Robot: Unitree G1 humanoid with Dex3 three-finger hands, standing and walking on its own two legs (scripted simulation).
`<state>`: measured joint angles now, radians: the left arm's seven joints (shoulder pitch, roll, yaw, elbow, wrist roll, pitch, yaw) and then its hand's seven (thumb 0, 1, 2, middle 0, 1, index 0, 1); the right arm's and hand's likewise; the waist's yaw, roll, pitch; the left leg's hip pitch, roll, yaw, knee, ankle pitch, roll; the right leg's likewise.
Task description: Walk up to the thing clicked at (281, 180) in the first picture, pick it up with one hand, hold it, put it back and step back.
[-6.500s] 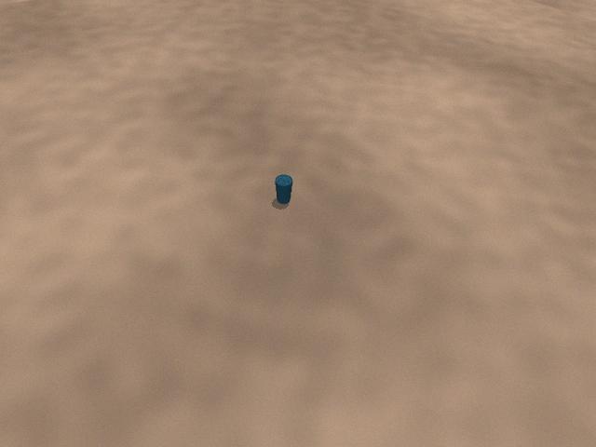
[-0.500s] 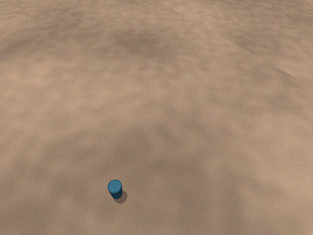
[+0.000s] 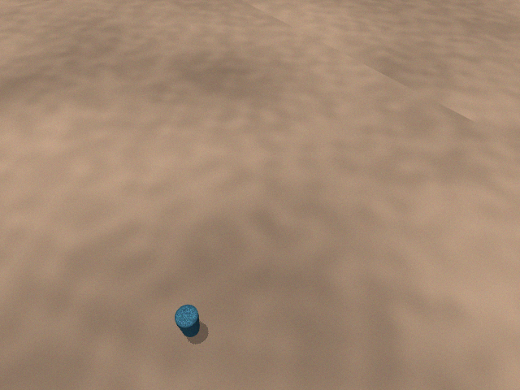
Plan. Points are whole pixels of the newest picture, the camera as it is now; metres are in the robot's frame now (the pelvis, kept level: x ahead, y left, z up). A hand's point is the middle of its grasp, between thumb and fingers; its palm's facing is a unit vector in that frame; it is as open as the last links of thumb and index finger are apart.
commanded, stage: walk up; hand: left
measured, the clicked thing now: (188, 322) +0.50 +0.24 -0.71
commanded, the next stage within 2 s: stand in 0.28 s
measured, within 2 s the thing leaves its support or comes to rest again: neither
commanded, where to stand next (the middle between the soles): +0.11 +0.03 m, yaw -1 degrees
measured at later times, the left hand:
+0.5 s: hand out of the picture +0.09 +0.25 -0.15, palm faces -0.03 -0.94 -0.35, open 7.4 cm
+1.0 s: hand out of the picture +0.10 +0.24 -0.15, palm faces -0.03 -0.94 -0.34, open 7.4 cm
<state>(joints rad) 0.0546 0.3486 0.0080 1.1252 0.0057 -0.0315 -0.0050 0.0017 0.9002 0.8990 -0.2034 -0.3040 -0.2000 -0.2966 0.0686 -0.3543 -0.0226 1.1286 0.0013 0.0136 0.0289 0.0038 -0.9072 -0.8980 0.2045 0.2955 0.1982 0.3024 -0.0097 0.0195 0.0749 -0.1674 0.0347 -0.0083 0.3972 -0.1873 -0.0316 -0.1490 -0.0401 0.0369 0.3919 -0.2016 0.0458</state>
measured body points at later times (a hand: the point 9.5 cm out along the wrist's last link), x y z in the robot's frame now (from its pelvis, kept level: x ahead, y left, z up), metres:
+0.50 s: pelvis +0.00 +0.00 +0.00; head +0.02 -0.01 +0.45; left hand +0.09 +0.30 -0.13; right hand +0.09 -0.30 -0.13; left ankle +0.02 +0.14 -0.74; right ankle +0.01 -0.15 -0.74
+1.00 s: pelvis +0.01 -0.01 +0.00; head +0.03 -0.01 +0.45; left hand +0.10 +0.29 -0.13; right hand +0.10 -0.31 -0.13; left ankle +0.02 +0.14 -0.74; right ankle +0.01 -0.15 -0.74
